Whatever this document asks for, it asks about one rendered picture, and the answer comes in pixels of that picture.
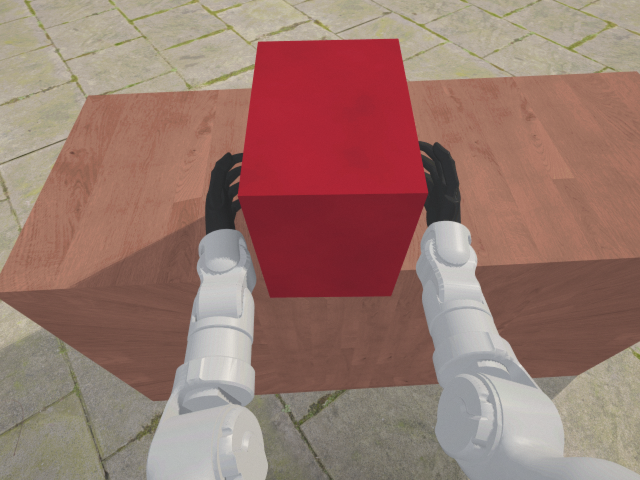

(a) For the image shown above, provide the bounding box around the pedestal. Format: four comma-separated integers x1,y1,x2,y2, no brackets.
0,71,640,401

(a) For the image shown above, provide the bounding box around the left robot upper arm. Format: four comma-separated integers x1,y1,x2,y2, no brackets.
147,404,268,480

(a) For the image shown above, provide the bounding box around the carton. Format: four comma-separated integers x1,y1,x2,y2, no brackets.
238,39,428,298

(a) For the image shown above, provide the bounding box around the left robot forearm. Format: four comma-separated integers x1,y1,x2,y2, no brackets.
146,229,256,480

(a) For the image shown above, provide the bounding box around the right robot hand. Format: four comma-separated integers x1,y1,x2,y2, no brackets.
418,141,461,227

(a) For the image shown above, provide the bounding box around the right robot upper arm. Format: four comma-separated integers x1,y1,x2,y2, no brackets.
435,372,640,480

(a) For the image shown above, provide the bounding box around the right robot forearm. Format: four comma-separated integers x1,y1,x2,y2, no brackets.
416,221,543,392

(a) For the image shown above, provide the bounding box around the left robot hand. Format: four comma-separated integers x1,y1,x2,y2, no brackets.
205,152,243,235

